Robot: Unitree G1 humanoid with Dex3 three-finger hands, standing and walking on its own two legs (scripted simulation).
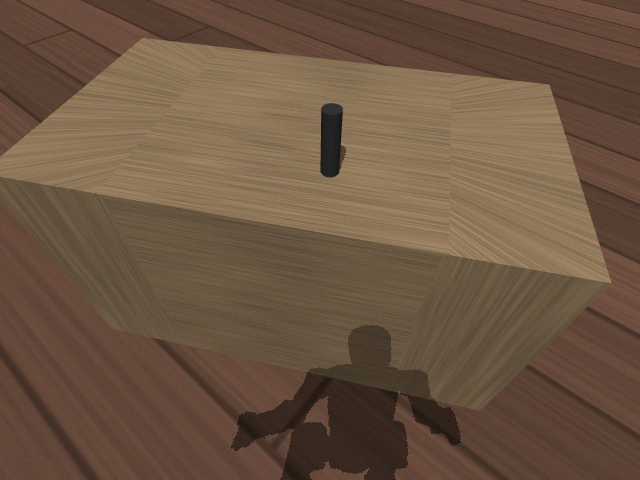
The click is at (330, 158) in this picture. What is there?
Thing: slim round
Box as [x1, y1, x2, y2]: [320, 103, 342, 176]
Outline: 328,103 323,105 321,108 320,170 321,173 325,176 334,176 338,173 342,108 338,104
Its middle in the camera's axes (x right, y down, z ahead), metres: +0.02 -0.18 +0.79
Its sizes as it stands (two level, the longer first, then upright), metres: 0.040 0.040 0.150
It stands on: a support 0.70 m high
